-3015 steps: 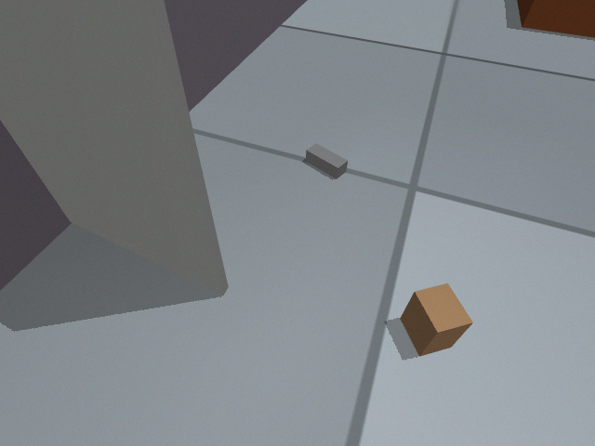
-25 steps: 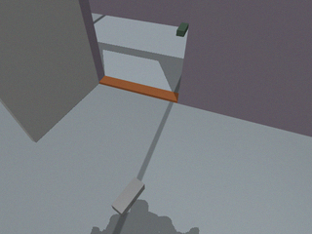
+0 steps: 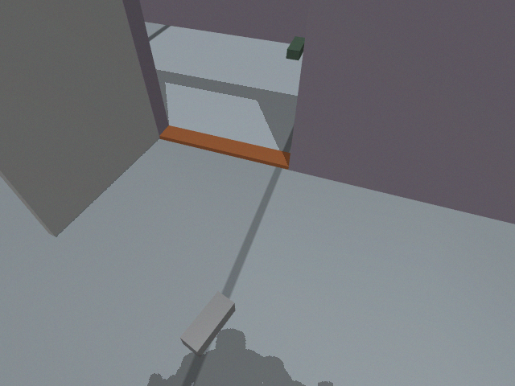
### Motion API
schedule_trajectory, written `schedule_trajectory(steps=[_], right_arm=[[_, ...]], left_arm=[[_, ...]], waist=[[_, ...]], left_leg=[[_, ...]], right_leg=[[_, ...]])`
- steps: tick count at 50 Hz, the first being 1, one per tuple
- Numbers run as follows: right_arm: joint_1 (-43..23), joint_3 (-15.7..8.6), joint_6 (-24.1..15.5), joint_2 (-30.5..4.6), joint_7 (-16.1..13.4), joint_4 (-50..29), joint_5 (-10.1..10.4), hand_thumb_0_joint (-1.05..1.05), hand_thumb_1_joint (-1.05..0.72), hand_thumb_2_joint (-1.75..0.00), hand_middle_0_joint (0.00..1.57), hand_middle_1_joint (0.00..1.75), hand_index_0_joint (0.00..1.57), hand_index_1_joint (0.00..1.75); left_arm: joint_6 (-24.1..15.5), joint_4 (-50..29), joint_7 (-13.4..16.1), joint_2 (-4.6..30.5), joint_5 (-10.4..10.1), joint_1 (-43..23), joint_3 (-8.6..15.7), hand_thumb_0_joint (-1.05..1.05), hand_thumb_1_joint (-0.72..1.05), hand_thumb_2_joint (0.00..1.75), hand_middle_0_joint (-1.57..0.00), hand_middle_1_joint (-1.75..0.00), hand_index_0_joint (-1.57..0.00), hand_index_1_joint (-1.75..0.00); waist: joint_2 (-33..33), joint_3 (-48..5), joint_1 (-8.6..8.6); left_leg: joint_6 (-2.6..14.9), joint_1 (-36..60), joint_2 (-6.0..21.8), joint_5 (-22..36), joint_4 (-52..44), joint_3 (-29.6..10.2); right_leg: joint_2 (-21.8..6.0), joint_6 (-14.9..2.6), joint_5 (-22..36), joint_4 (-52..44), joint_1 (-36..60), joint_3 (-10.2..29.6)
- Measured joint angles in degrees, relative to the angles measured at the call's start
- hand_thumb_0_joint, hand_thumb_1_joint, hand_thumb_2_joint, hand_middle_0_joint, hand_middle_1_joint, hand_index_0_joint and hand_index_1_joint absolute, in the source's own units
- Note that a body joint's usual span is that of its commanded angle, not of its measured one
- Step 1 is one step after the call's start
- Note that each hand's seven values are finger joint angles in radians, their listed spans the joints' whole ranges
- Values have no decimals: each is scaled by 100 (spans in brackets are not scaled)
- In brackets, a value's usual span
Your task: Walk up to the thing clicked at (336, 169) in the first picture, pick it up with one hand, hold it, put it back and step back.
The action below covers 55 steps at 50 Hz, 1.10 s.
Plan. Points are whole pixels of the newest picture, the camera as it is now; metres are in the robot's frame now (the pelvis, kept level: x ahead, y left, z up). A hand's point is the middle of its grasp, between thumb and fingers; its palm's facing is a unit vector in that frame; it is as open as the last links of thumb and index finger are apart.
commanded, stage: stand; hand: left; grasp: from above
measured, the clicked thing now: (209, 323) +0.46 +0.19 -0.74
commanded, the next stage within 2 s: step back in 1.30 s
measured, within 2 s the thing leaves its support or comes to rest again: neither
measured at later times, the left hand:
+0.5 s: hand out of the picture +0.09 +0.24 -0.15, palm faces +0.02 -0.94 -0.34, open 7.4 cm
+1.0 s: hand out of the picture +0.09 +0.24 -0.15, palm faces +0.01 -0.94 -0.34, open 7.4 cm
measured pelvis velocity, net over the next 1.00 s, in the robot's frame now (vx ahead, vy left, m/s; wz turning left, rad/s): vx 0.02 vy -0.01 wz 0.00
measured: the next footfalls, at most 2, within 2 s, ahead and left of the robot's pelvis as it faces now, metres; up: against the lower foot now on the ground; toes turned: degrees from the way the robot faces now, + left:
none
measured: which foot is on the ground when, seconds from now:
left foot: down 0.00-1.00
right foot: down 0.00-1.00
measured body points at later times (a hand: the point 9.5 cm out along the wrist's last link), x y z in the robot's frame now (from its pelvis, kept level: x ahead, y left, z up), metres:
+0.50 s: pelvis +0.01 -0.01 +0.00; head +0.01 -0.02 +0.45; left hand +0.08 +0.29 -0.13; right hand +0.08 -0.30 -0.14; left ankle +0.01 +0.14 -0.75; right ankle +0.01 -0.12 -0.75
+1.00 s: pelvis +0.02 -0.01 +0.00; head +0.03 -0.01 +0.45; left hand +0.09 +0.29 -0.13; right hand +0.09 -0.30 -0.14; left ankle +0.01 +0.14 -0.75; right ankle +0.01 -0.12 -0.75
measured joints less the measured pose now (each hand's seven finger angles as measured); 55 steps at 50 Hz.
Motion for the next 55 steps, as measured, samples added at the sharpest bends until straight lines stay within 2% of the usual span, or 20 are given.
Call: schedule_trajectory(steps=[28,55], right_arm=[[-205,88,-49,-72,6,15,29,0,-91,-90,20,30,20,30],[-195,128,-55,-97,28,18,40,0,-91,-90,20,30,20,30]], left_arm=[[-35,23,-36,35,-47,-225,-3,1,90,90,-20,-30,-20,-30],[-55,-5,-60,105,-65,-217,-30,1,90,90,-20,-30,-20,-30]], waist=[[19,-76,-19],[-17,-87,-35]], left_leg=[[-65,89,72,19,-200,2],[-54,114,55,4,-267,16]], right_leg=[[72,-58,-4,-153,60,-4],[54,-46,-32,-190,69,6]])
